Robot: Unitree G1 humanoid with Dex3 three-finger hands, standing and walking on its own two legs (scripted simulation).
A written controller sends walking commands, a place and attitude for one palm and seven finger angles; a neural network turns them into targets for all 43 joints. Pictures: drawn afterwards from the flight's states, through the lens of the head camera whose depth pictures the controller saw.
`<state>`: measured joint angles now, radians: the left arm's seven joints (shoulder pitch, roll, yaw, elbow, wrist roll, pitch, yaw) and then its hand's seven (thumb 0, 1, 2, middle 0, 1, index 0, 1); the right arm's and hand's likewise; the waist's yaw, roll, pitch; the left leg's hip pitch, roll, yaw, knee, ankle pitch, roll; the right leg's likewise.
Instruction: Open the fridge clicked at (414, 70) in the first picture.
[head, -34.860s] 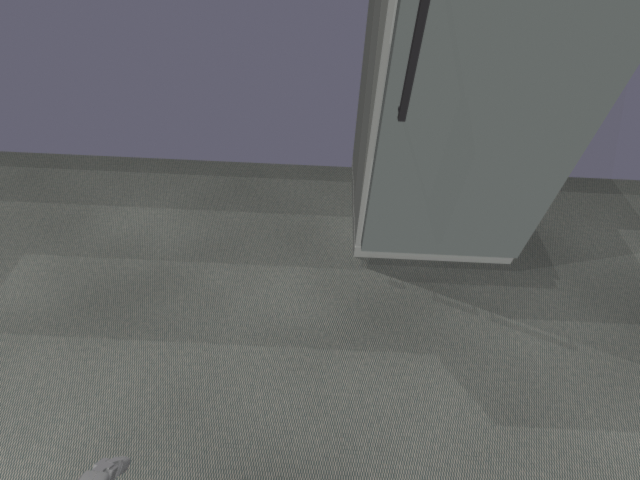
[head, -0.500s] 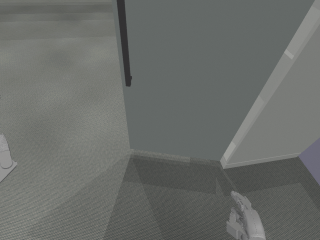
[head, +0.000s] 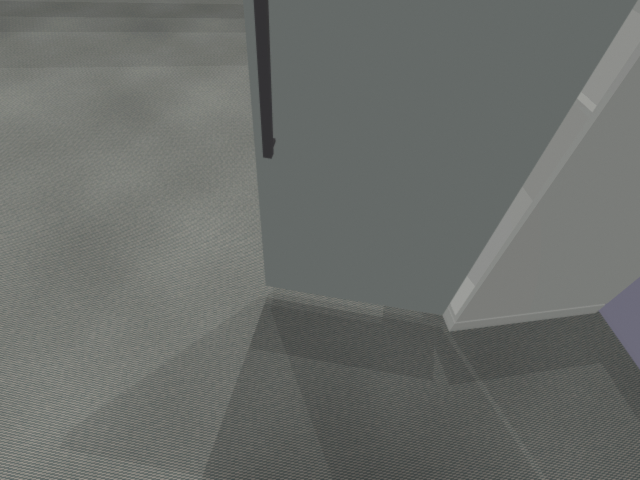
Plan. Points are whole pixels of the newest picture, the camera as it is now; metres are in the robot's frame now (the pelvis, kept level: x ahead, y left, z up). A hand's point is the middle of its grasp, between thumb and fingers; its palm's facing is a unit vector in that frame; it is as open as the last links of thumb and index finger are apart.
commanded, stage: let the arm hang, fingers relaxed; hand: left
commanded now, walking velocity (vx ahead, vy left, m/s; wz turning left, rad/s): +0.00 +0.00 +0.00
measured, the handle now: (266, 56) +0.77 +0.12 +0.15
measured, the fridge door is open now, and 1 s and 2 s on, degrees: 72 72 72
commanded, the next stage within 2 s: look to check the result in 0.78 s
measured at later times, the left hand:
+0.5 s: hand out of the picture +0.04 +0.23 -0.15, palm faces -0.02 -0.96 -0.29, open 7.4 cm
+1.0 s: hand out of the picture +0.09 +0.24 -0.15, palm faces -0.06 -0.95 -0.30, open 7.4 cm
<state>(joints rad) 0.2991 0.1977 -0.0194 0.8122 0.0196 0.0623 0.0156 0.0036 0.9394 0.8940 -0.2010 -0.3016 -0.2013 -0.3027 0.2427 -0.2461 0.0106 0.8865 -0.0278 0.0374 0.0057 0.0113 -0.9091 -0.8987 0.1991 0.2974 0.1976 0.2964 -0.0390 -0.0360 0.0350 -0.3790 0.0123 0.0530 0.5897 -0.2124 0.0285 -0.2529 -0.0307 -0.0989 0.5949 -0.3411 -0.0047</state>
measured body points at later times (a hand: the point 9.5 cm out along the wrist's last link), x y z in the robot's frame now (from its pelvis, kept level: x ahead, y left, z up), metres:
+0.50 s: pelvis +0.01 +0.01 +0.01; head +0.01 +0.00 +0.46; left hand +0.04 +0.28 -0.13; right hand +0.05 -0.24 -0.14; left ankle +0.06 +0.10 -0.73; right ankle -0.01 -0.11 -0.73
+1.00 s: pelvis +0.02 +0.00 +0.02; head +0.04 +0.00 +0.47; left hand +0.09 +0.29 -0.12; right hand +0.07 -0.28 -0.12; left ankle +0.06 +0.10 -0.73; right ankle -0.01 -0.11 -0.73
